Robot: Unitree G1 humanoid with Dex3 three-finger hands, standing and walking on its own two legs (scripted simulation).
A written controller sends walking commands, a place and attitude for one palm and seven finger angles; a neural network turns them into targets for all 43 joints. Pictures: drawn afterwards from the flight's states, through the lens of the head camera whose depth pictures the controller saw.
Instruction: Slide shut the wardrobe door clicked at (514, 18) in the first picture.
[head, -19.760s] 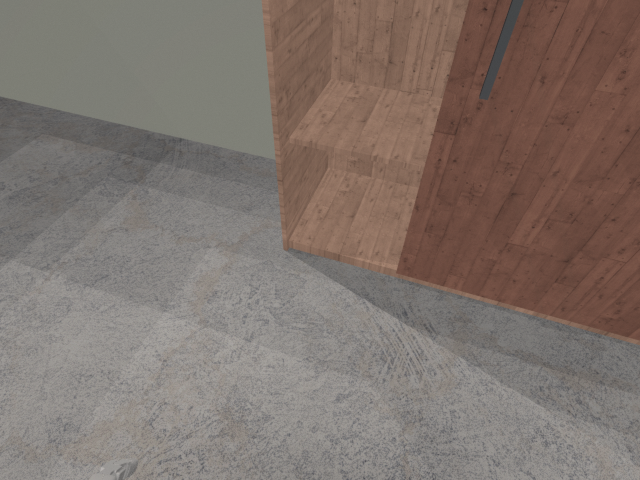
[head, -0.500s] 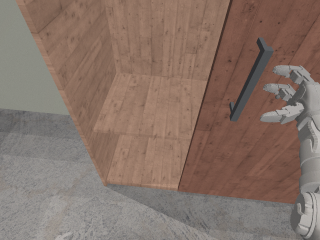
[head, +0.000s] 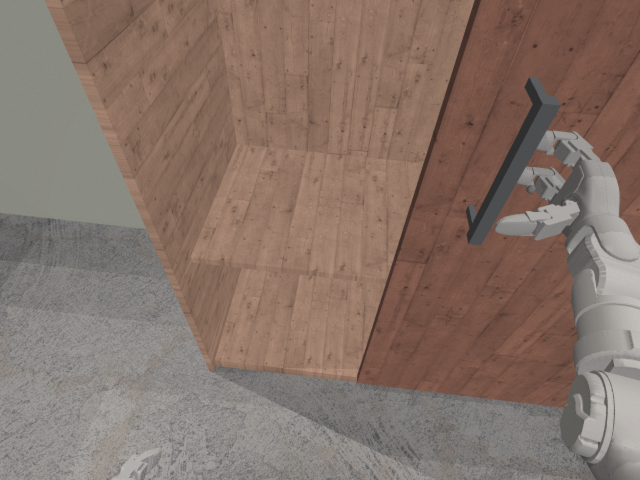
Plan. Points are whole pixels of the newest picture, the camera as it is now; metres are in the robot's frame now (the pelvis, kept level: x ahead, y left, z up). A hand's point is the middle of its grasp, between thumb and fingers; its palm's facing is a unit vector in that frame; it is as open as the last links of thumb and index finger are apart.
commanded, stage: slide the fingers in behind the handle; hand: right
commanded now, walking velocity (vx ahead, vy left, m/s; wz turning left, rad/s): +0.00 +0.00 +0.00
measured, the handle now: (501, 171) +0.49 -0.16 +0.16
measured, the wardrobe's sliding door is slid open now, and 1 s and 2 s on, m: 0.45 0.45 0.45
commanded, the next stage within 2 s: grip the handle and tug to test in 1.82 s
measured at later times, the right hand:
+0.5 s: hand (527, 199) +0.43 -0.18 +0.16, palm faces +0.00 +1.00 -0.01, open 14.0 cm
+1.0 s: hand (503, 194) +0.43 -0.16 +0.17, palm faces +0.01 +1.00 +0.00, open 14.0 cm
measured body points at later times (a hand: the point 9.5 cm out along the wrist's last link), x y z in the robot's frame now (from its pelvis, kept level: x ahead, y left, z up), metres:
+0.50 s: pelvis +0.00 +0.00 +0.00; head +0.01 +0.01 +0.45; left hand +0.08 +0.26 -0.11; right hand +0.43 -0.24 +0.17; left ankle -0.02 +0.10 -0.73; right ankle +0.00 -0.10 -0.73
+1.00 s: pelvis +0.00 +0.00 +0.00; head +0.01 +0.01 +0.45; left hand +0.09 +0.25 -0.12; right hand +0.43 -0.21 +0.17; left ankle -0.02 +0.10 -0.73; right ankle +0.00 -0.10 -0.73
